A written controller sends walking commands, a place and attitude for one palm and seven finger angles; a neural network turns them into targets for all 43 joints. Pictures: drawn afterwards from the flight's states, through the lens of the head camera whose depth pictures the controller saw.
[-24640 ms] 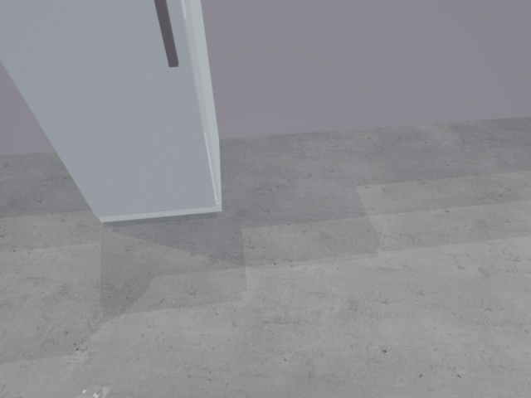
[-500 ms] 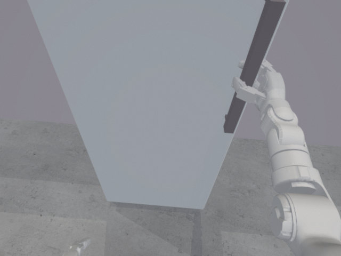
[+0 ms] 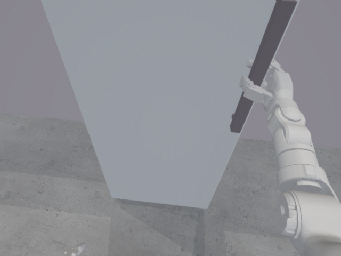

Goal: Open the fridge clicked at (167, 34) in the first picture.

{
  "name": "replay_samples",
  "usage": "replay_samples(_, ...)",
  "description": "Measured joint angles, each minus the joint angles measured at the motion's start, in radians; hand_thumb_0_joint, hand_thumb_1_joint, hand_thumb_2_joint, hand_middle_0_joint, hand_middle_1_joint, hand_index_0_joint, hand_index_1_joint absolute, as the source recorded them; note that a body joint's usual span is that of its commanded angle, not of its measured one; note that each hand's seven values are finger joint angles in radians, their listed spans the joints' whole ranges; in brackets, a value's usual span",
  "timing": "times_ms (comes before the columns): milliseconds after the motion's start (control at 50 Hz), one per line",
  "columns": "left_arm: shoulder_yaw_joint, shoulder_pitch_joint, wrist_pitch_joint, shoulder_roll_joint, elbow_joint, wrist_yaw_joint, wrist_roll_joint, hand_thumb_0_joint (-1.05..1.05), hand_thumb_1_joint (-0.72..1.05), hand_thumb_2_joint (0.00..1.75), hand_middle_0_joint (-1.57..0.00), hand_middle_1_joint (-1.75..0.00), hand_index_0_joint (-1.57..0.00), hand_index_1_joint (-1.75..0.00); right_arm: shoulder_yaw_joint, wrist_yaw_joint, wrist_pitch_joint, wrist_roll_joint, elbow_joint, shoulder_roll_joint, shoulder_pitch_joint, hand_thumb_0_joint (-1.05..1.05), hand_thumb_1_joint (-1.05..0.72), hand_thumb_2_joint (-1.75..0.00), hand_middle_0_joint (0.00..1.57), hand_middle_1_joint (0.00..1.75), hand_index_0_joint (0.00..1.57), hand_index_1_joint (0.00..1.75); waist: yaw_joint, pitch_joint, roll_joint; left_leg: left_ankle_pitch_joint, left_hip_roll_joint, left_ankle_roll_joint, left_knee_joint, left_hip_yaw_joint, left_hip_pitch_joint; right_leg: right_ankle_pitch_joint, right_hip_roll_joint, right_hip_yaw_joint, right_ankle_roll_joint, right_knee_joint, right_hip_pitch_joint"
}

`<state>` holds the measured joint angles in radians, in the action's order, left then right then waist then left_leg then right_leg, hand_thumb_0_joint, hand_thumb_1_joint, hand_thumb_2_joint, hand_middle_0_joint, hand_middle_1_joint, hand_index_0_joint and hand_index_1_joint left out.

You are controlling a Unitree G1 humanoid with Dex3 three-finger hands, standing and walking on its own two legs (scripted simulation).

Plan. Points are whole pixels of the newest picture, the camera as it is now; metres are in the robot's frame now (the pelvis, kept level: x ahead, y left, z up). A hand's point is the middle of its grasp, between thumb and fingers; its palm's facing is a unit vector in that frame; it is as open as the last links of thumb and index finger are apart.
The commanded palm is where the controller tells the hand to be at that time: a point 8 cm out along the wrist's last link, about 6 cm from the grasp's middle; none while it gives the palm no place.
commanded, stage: grip the handle and tug to test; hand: right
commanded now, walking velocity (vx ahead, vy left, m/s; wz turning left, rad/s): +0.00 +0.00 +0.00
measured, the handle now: (252, 75) +0.51 -0.13 +0.21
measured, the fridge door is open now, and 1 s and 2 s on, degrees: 0 1 4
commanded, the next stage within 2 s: pull the door a little, standing still in 0.22 s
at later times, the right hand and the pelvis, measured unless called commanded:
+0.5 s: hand (248, 88) +0.45 -0.11 +0.21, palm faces +0.01 +1.00 +0.03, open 6.3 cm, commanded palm +0.40 -0.17 +0.20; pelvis +0.03 +0.00 +0.00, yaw +0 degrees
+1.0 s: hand (247, 94) +0.44 -0.11 +0.20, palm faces -0.01 +0.99 -0.16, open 7.1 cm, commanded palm +0.41 -0.17 +0.20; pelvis +0.10 +0.00 +0.00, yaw +10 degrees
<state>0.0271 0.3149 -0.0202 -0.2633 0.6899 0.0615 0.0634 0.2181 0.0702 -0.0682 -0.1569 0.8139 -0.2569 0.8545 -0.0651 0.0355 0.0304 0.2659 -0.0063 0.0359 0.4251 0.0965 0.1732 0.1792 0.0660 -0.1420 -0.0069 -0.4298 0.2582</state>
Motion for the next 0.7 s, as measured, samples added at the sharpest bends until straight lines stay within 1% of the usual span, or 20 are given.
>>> replay_samples(140,0.001,-0.005,0.011,0.002,-0.021,-0.003,0.002,0.01,0.90,0.90,-0.20,-0.30,-0.20,-0.30,0.013,-0.001,-0.031,-0.007,-0.087,0.003,-0.059,0.00,-0.60,-0.77,0.35,1.38,0.34,1.35,-0.002,0.004,0.001,-0.001,-0.002,-0.001,-0.011,-0.014,-0.012,0.003,0.001,-0.014,0.002,0.013,-0.019)
replay_samples(300,0.004,-0.032,0.040,0.006,-0.056,-0.006,0.005,0.01,0.90,0.90,-0.20,-0.30,-0.20,-0.30,0.020,-0.010,-0.103,-0.021,-0.253,0.013,-0.160,0.00,-0.64,-0.74,0.34,1.37,0.32,1.34,-0.001,0.009,-0.002,0.005,-0.004,-0.002,-0.030,-0.032,-0.044,0.015,0.002,-0.030,0.006,0.031,-0.058)
replay_samples(360,0.002,-0.045,0.050,0.005,-0.065,-0.007,0.005,0.01,0.90,0.90,-0.20,-0.30,-0.20,-0.30,0.012,-0.023,-0.135,-0.023,-0.314,0.024,-0.188,0.00,-0.65,-0.73,0.33,1.37,0.32,1.34,0.004,0.009,-0.002,0.010,-0.003,-0.002,-0.034,-0.032,-0.054,0.021,0.000,-0.030,0.007,0.034,-0.067)
replay_samples(440,-0.006,-0.058,0.050,0.005,-0.055,-0.008,0.002,0.01,0.90,0.90,-0.20,-0.30,-0.20,-0.30,-0.032,-0.054,-0.170,-0.012,-0.348,0.052,-0.176,0.00,-0.65,-0.76,0.32,1.36,0.31,1.34,0.025,0.007,-0.005,0.021,0.002,-0.003,-0.032,-0.015,-0.062,0.029,-0.005,-0.013,0.008,0.023,-0.062)
replay_samples(500,-0.007,-0.073,0.058,0.004,-0.049,-0.012,-0.003,0.01,0.90,0.90,-0.20,-0.30,-0.20,-0.30,-0.049,-0.072,-0.191,-0.010,-0.371,0.070,-0.178,0.00,-0.66,-0.77,0.32,1.35,0.31,1.34,0.037,0.011,-0.004,0.026,0.006,-0.004,-0.032,-0.007,-0.064,0.032,-0.010,-0.005,0.008,0.023,-0.061)
replay_samples(600,0.000,-0.096,0.071,0.013,-0.065,-0.022,-0.008,0.01,0.90,0.90,-0.20,-0.30,-0.20,-0.30,-0.049,-0.082,-0.213,-0.015,-0.443,0.077,-0.229,0.00,-0.68,-0.76,0.30,1.36,0.29,1.34,0.038,0.019,0.001,0.033,0.009,-0.005,-0.036,-0.010,-0.075,0.036,-0.014,-0.006,0.009,0.033,-0.075)
replay_samples(660,0.007,-0.105,0.080,0.019,-0.085,-0.029,-0.008,0.01,0.90,0.90,-0.20,-0.30,-0.20,-0.30,-0.041,-0.080,-0.230,-0.020,-0.510,0.073,-0.280,0.00,-0.69,-0.75,0.28,1.37,0.26,1.34,0.035,0.023,0.004,0.038,0.009,-0.004,-0.037,-0.021,-0.081,0.040,-0.016,-0.006,0.010,0.038,-0.087)
replay_samples(700,0.012,-0.110,0.088,0.022,-0.100,-0.034,-0.009,0.01,0.90,0.90,-0.20,-0.30,-0.20,-0.30,-0.034,-0.076,-0.244,-0.026,-0.564,0.068,-0.321,-0.01,-0.70,-0.75,0.27,1.37,0.25,1.33,0.036,0.027,0.005,0.040,0.009,-0.005,-0.038,-0.033,-0.083,0.043,-0.020,0.004,0.010,0.041,-0.094)
